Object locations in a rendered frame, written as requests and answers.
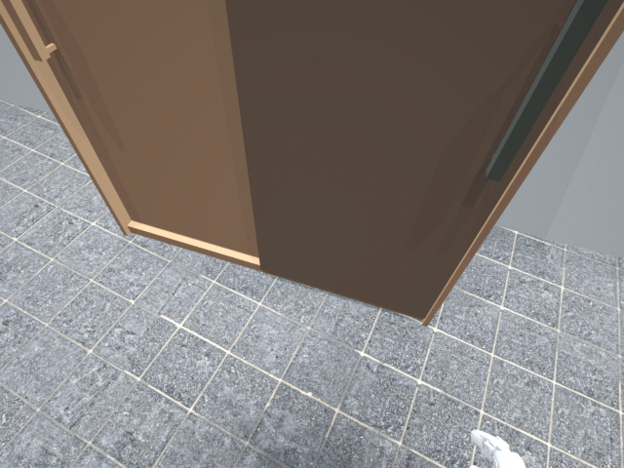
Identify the wardrobe door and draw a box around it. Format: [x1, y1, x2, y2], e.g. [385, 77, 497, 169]
[225, 0, 624, 319]
[21, 0, 259, 257]

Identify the handle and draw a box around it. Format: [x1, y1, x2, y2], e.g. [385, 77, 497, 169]
[486, 0, 608, 182]
[1, 0, 51, 61]

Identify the right robot hand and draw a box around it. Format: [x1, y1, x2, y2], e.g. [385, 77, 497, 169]
[469, 430, 526, 468]

